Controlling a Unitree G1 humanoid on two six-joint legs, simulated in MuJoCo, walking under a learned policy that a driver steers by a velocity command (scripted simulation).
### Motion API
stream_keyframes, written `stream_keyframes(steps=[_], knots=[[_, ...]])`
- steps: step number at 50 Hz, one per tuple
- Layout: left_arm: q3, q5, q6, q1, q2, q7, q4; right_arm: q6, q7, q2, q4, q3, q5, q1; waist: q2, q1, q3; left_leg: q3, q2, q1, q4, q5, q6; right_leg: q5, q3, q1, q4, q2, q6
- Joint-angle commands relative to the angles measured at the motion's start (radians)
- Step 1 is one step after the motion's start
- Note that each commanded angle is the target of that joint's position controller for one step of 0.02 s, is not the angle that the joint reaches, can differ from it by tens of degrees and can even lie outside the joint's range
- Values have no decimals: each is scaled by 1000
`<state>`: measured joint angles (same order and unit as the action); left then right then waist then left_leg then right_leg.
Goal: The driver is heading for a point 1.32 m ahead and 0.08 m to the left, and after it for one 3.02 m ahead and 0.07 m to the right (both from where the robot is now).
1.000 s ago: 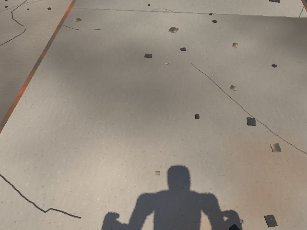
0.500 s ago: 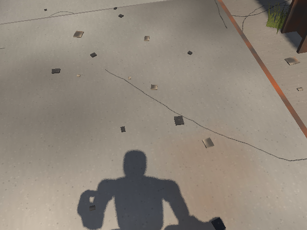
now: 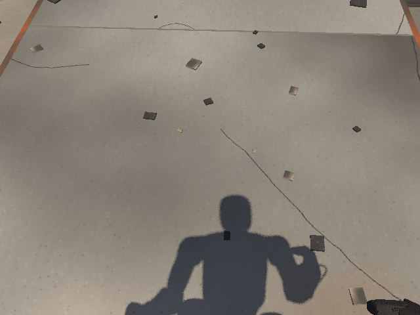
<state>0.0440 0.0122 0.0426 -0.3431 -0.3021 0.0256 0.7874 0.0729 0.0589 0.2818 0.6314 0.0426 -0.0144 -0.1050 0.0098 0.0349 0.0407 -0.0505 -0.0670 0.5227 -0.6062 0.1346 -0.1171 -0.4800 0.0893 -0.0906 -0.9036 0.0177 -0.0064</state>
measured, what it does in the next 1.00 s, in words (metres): walks ahead: right foot, then left foot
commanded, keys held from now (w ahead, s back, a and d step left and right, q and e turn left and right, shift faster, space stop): q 0.32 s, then no key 0.36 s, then e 0.30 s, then w+e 0.02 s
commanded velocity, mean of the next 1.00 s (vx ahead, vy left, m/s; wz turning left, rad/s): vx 0.10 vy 0.00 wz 0.21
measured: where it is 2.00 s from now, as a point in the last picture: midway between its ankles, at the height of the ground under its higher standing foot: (247, 274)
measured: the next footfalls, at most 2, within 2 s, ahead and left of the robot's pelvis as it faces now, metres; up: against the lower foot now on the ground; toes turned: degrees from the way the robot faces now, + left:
right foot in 0.38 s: +0.34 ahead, -0.11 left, +0.00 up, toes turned +19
left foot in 0.70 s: +0.20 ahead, +0.10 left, +0.00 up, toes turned +15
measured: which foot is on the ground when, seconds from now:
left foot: down 0.00-0.38, up 0.40-0.68, down 0.70-0.98, up 1.00-1.00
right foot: up 0.00-0.36, down 0.38-1.00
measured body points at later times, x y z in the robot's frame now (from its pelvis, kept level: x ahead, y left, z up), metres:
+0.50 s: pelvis +0.19 -0.04 +0.02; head +0.23 -0.05 +0.47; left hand +0.28 +0.25 -0.07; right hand +0.41 -0.28 -0.09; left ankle +0.10 +0.07 -0.64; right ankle +0.31 -0.12 -0.71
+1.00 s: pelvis +0.23 -0.04 +0.00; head +0.25 -0.05 +0.45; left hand +0.29 +0.27 -0.09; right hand +0.41 -0.28 -0.11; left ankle +0.16 +0.09 -0.71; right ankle +0.29 -0.12 -0.71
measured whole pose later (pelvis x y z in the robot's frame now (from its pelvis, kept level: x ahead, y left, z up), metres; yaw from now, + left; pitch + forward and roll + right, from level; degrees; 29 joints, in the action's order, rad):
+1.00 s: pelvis +0.23 -0.04 +0.00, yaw +12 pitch +0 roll +1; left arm 0.08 -0.01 -0.02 -0.24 -0.30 -0.02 0.70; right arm -0.02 -0.06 0.27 0.71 0.07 0.00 -0.22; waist 0.01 0.01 0.03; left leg -0.04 0.04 0.25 -0.68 0.42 0.03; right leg -0.30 -0.02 -0.41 -0.70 0.04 -0.04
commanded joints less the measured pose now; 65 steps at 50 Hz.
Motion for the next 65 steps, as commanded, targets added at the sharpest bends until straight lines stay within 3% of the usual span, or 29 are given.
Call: stream_keyframes(steps=[1, 3, 5, 10, 14, 17, 18, 19, 20, 21, 22, 24, 28, 31, 34, 35, 36, 37, 38, 41, 47, 48, 49, 50, 51, 53, 55, 59, 65], knots=[[15, -37, 85, 80, -154, -30, -169, 0, -33, 202, -29, 70, 16, -286, 76, -165, -360, 681, 391, -903, 208, -365, -297, -33, -249, -689, -591, 1, 30], [11, -9, 87, 138, -138, -22, -188, -9, -39, 159, -52, 59, -3, -159, -78, -80, -156, 462, 297, -589, 229, -546, -221, 33, -199, -646, -414, -62, 35], [16, 4, 58, 106, -135, -17, -186, -16, -48, 144, -64, 50, 8, -99, -35, -17, -90, 386, 242, -380, 287, -598, -203, 71, -180, -538, -311, -79, 62], [-8, 5, 24, 108, -68, -1, -173, -47, -76, 195, -33, 70, 0, -75, 58, -8, -155, 244, 130, -198, 243, -668, -127, 288, -117, -362, 61, -10, 117], [0, -9, 18, 212, -85, -11, -195, -85, -92, 185, -14, 68, -11, -109, 106, -51, -186, 327, 128, -244, 173, -419, -65, 406, -150, -318, 242, 28, 108], [22, -6, 30, 185, -108, -17, -192, -92, -96, 162, -26, 61, -7, -74, 131, -15, -172, 424, 138, -302, 83, -253, -25, 437, -179, -262, 405, 17, 67], [28, 3, 40, 156, -117, -16, -183, -89, -96, 137, -28, 53, -4, -73, 125, -1, -172, 415, 104, -293, 21, -186, 8, 559, -174, -186, 487, -15, 35], [37, 23, 44, 136, -169, -8, -194, -81, -93, 74, -37, 33, 15, -113, 11, -20, -229, 341, 37, -228, -149, 28, 56, 808, -316, -44, 486, -193, -32], [40, 54, 29, 150, -199, -4, -203, -72, -90, 36, -26, 20, 17, -264, -242, -95, -261, 251, -97, -20, -368, 569, 121, 1099, -600, 127, 487, -409, -226], [42, 30, 17, 124, -166, -7, -188, -73, -86, 120, -6, 34, 11, -309, -268, -88, -304, 244, -38, 32, -523, 579, 161, 892, -771, 116, 526, -467, -310], [29, 15, 11, 151, -116, -9, -203, -87, -91, 182, 11, 53, 0, -246, -161, -55, -239, 236, -5, 51, -607, 513, 182, 730, -661, 67, 524, -398, -280], [14, 8, -4, 198, -82, -12, -203, -122, -106, 173, 9, 57, 4, -157, -94, -39, -158, 215, 18, 46, -621, 414, 200, 541, -497, -53, 544, -297, -213], [11, 10, -22, 238, -68, -11, -177, -124, -99, 62, 11, 23, 9, -157, -174, -58, -129, 108, 44, -142, -314, 351, 208, 510, -302, -169, 581, -180, -181], [21, -1, -31, 193, -91, -10, -153, -116, -90, 67, 14, 20, 9, -128, -203, -21, -155, 94, 59, -219, -108, 286, 192, 470, -330, -114, 565, -209, -209], [16, -16, -37, 186, -83, -11, -137, -113, -80, 67, 45, 24, 15, -167, -170, -52, -129, 66, 46, -358, 171, 82, 138, 323, -321, -184, 546, -188, -164], [5, -12, -29, 148, -56, -17, -120, -111, -80, 79, 38, 22, 33, -154, -129, -44, -121, 125, 91, -439, 201, 24, 109, 239, -314, -260, 542, -165, -107], [-4, 5, -17, 138, -37, -29, -124, -111, -87, 134, 27, 30, 47, -152, -5, -18, -112, 223, 197, -471, 196, -41, 61, 172, -253, -327, 480, -109, -51], [-5, 1, -13, 146, -11, -32, -131, -106, -81, 123, 53, 31, 48, -130, 156, 8, -99, 234, 217, -298, 225, 167, 13, 158, -146, -233, 452, -31, -3], [4, 4, -15, 203, -53, -30, -132, -96, -77, 83, 34, 23, 47, -92, 134, -19, -44, 226, 196, -232, 264, 286, 21, 213, -146, -205, 411, -21, 18], [26, -12, -30, 202, -84, -21, -142, -79, -93, 139, 40, 47, 34, -112, 147, -33, 14, 228, 225, -244, 260, 210, 31, 271, -137, -293, 323, 1, -3], [42, -19, -45, 153, -59, -43, -171, -79, -128, 134, 16, 62, 10, -92, 129, -29, -22, 233, 340, -289, 137, -133, -36, 200, -108, -345, 176, -28, -42], [47, -20, -46, 145, -70, -47, -176, -79, -129, 135, 15, 66, 9, -102, 82, -32, -31, 191, 306, -273, 84, -105, -7, 332, -129, -305, 230, -35, -60], [63, -19, -46, 142, -119, -46, -180, -82, -130, 128, 6, 69, 18, -127, -49, -58, -37, 87, 211, -239, -5, -28, 52, 532, -226, -272, 309, -64, -96], [75, -21, -45, 80, -149, -41, -172, -84, -128, 102, -12, 65, 28, -108, -194, -41, -89, -27, 74, -145, -191, 206, 136, 482, -438, -176, 439, -137, -186], [80, -15, -37, -30, -176, -42, -156, -83, -124, 73, -51, 53, 24, -29, -300, 29, -137, 32, -22, 53, -397, 520, 162, 252, -722, -3, 579, -244, -307], [68, -15, 1, -30, -164, -41, -164, -61, -100, 80, -48, 52, -5, -40, -175, 20, -128, 180, 45, 212, -592, 485, 123, -129, -817, 64, 647, -298, -309], [60, -27, 2, 57, -145, -20, -188, -33, -92, 108, -41, 62, 7, -14, -108, -7, -75, 172, 93, 187, -474, 340, 107, -145, -708, -24, 666, -246, -244], [63, -24, -26, 89, -144, 7, -206, 6, -65, 64, -23, 48, 14, -8, -145, -12, -84, 102, 45, -27, -199, 239, 147, 26, -529, -131, 671, -125, -212], [69, -43, -47, 116, -148, 1, -222, 30, -52, 80, 4, 55, -15, -73, -153, -66, -69, 88, 15, -329, 145, 72, 136, -97, -585, -296, 617, -94, -187]])
Keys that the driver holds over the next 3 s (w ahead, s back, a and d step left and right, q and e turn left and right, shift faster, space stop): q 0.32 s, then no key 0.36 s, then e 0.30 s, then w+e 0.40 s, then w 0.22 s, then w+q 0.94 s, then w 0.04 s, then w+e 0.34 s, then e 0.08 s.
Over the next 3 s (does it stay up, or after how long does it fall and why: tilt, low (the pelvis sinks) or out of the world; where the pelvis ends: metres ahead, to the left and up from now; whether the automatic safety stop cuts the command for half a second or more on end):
stays up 1.12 0.02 0.03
